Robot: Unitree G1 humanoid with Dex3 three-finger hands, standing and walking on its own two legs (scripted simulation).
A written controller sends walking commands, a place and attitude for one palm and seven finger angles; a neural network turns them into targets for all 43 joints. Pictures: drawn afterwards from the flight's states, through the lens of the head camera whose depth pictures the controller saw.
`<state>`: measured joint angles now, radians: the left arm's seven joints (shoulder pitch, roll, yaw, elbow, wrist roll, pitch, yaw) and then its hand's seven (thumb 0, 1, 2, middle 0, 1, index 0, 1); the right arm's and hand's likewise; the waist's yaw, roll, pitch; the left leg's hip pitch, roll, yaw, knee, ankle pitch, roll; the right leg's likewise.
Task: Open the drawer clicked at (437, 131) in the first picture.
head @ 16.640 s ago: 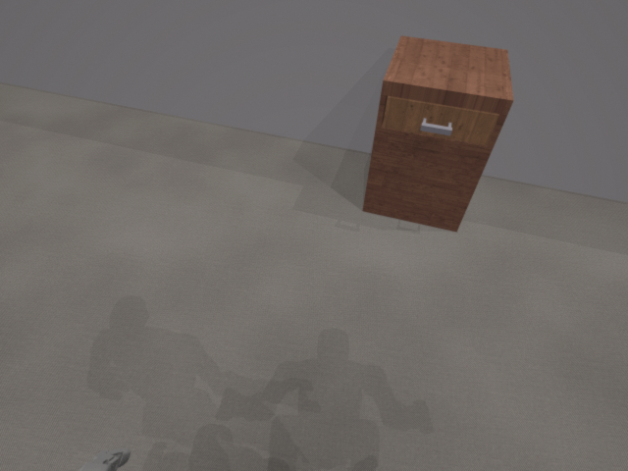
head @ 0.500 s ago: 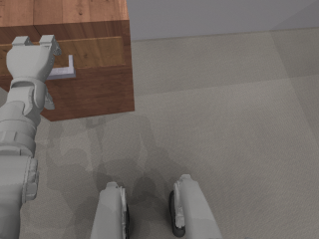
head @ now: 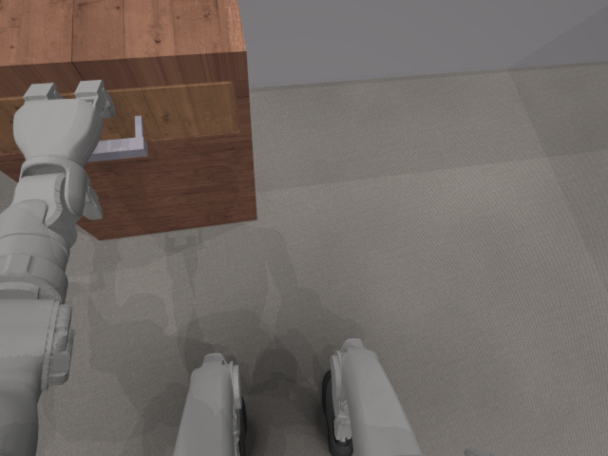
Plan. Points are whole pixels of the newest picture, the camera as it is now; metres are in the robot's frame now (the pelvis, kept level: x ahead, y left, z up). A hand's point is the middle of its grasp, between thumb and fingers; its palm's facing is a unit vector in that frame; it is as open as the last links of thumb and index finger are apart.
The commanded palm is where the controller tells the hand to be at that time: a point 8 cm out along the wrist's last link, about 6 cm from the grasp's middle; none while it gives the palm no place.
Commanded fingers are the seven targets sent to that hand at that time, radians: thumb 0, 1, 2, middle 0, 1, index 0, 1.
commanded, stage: move the hooked fingers above the handle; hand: left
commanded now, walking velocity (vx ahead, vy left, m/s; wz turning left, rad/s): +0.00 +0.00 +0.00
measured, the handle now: (108, 138) +0.57 +0.26 -0.09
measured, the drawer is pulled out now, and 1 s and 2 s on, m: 0.00 0.00 0.00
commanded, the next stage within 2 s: lower the fingers behind the handle in 0.02 s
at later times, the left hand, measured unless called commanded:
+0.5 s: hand (97, 159) +0.52 +0.26 -0.07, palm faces -0.10 +0.01 -0.99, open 13.8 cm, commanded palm +0.51 +0.23 -0.02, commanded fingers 0.00 -0.50 0.30 -0.30 -1.20 -0.30 -1.20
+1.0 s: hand (112, 167) +0.53 +0.26 -0.10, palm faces -0.07 +0.00 -1.00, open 13.8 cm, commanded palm +0.52 +0.23 -0.05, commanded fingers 0.00 -0.50 0.30 -0.30 -1.20 -0.30 -1.20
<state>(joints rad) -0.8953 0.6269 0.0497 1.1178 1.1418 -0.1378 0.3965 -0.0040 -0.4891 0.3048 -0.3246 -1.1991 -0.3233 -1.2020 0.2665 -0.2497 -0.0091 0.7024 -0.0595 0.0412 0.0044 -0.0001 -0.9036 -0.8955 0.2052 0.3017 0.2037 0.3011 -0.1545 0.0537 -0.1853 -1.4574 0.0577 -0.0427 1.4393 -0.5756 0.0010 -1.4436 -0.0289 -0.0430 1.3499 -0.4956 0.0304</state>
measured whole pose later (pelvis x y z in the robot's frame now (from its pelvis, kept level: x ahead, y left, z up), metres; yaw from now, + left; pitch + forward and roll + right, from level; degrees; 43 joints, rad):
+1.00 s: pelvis -0.01 -0.01 -0.05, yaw -1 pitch +38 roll -5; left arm -0.97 0.64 0.11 1.15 1.18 -0.06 0.44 0.00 -0.49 0.30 -0.32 -1.21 -0.32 -1.21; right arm 0.22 -0.25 0.01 0.69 -0.07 0.03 0.03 0.00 -0.90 -0.90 0.20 0.30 0.20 0.30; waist -0.19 0.07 -0.17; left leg -1.66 0.07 -0.06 1.63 -0.62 -0.01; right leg -1.66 -0.02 -0.04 1.54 -0.54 0.03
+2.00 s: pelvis -0.02 +0.00 -0.08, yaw -2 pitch +38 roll -5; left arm -0.94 0.65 0.13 1.08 1.19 -0.11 0.48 0.00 -0.35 0.36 -0.32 -1.21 -0.33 -1.22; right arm 0.23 -0.26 0.00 0.70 -0.08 0.05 0.04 0.00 -0.90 -0.90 0.20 0.30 0.20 0.30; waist -0.17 0.07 -0.17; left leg -1.76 0.06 -0.06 1.73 -0.64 0.00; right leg -1.75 -0.02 -0.04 1.63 -0.55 0.04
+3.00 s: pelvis -0.01 +0.00 -0.06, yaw -2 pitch +38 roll -5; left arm -0.85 0.61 0.13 0.99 1.15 -0.10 0.45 0.00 0.76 0.79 -0.34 -1.35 -0.36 -1.35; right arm 0.23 -0.25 -0.01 0.68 -0.07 0.07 0.04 0.00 -0.90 -0.90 0.20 0.30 0.20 0.30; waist -0.15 0.07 -0.18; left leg -1.70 0.07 -0.04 1.69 -0.67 0.01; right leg -1.70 -0.01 -0.01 1.60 -0.57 0.04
